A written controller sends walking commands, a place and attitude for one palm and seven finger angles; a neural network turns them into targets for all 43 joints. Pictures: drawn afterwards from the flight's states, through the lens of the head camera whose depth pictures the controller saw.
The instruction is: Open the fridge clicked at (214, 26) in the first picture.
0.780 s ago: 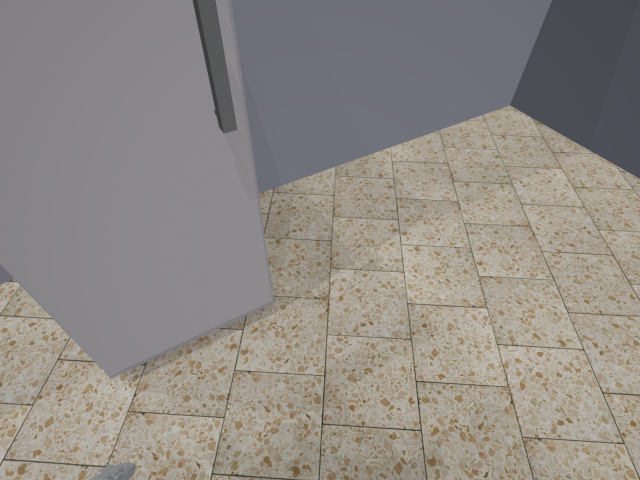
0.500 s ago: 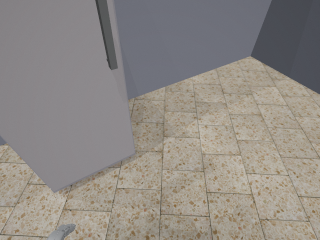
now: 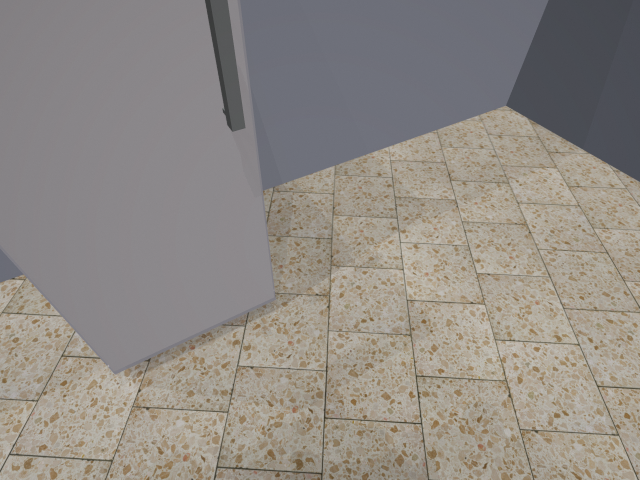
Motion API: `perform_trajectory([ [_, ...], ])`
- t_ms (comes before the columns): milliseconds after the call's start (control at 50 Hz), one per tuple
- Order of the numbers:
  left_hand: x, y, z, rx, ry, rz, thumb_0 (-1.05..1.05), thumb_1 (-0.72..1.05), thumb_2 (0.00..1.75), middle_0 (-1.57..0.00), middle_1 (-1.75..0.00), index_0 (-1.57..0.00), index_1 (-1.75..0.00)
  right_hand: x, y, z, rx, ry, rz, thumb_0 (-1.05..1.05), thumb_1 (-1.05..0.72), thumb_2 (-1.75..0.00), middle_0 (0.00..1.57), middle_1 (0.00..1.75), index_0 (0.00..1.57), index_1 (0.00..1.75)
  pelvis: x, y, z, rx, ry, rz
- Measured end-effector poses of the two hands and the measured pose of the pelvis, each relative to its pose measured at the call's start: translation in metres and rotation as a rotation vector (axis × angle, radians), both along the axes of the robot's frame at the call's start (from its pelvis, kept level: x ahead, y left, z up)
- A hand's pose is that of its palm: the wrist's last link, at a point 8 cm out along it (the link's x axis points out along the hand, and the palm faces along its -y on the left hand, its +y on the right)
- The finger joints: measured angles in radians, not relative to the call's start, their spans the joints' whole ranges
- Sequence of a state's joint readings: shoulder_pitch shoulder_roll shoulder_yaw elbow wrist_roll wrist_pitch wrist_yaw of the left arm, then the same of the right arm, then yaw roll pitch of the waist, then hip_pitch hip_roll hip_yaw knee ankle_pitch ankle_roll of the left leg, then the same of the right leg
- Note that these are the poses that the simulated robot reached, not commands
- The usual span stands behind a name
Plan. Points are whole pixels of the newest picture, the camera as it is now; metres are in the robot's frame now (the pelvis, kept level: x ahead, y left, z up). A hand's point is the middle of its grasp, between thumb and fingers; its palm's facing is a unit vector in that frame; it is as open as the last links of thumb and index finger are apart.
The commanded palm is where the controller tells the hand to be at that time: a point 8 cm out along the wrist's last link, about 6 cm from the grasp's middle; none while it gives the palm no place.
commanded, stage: stand and wait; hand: right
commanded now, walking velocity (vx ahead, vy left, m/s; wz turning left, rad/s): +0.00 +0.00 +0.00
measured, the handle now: (221, 59) +0.75 +0.23 +0.17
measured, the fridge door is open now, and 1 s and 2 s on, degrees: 0 0 0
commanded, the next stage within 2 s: look at it before walking up in 0.04 s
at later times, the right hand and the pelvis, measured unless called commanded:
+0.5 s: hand out of the picture +0.08 -0.24 -0.15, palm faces -0.03 +0.94 -0.34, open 7.4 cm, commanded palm none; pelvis +0.00 +0.01 +0.00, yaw +0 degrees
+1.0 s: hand out of the picture +0.08 -0.22 -0.17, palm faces -0.08 +0.95 -0.31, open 7.4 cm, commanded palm none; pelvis +0.00 +0.01 -0.01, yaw +5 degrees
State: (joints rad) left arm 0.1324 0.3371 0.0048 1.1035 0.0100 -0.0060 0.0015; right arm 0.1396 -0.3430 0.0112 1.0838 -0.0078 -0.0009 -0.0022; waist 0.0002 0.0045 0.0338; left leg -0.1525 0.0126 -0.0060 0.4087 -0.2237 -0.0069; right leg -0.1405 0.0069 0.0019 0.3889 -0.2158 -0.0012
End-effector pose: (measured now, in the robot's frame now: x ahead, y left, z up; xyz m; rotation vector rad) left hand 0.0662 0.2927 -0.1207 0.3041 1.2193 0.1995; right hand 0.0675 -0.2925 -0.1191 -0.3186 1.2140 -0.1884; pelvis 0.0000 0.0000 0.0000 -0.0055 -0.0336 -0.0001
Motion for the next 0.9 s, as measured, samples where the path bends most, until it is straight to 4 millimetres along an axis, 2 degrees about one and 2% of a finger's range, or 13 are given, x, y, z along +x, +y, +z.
perform_trajectory([
  [260, 0.002, 0.001, 0.0, -0.009, -0.009, -0.001, 0.0, 0.9, 0.9, -0.2, -0.3, -0.2, -0.3, 0.011, 0.007, 0.003, 0.005, -0.028, 0.012, 0.01, -0.91, -0.9, 0.2, 0.3, 0.2, 0.3, -0.001, 0.004, 0.001, -0.001, 0.004, 0.0],
  [900, 0.014, 0.003, -0.001, -0.005, -0.031, 0.018, 0.0, 0.9, 0.9, -0.2, -0.3, -0.2, -0.3, 0.011, 0.014, -0.001, 0.001, 0.002, 0.002, 0.01, -0.91, -0.9, 0.2, 0.3, 0.2, 0.3, 0.005, 0.009, 0.0, 0.0, 0.009, 0.034],
])
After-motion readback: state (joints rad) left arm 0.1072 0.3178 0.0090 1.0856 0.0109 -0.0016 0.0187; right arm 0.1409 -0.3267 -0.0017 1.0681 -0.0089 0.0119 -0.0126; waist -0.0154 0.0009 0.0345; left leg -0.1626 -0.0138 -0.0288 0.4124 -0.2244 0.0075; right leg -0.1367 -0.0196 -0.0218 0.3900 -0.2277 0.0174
